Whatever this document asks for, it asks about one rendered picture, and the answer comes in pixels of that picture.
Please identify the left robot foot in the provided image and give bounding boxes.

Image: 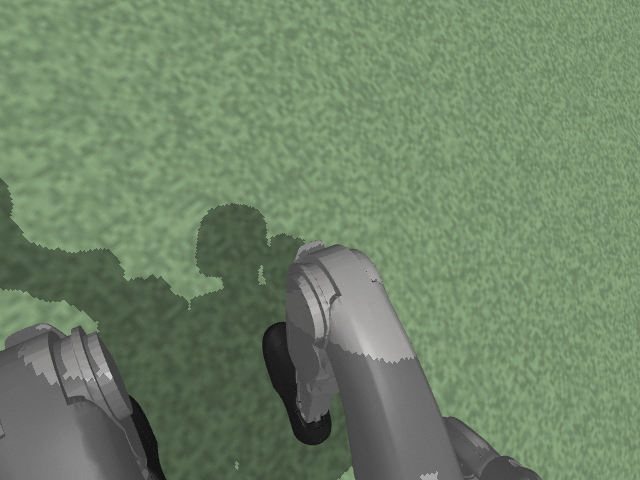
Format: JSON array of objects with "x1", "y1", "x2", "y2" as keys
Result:
[{"x1": 128, "y1": 394, "x2": 166, "y2": 480}]

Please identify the right robot foot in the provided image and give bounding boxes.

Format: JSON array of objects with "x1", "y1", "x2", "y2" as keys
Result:
[{"x1": 262, "y1": 322, "x2": 331, "y2": 445}]

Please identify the right robot arm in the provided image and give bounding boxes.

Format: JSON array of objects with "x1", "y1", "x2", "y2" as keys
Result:
[{"x1": 480, "y1": 456, "x2": 542, "y2": 480}]

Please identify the right robot hand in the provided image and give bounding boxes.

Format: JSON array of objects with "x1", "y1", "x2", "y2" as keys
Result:
[{"x1": 443, "y1": 417, "x2": 500, "y2": 480}]

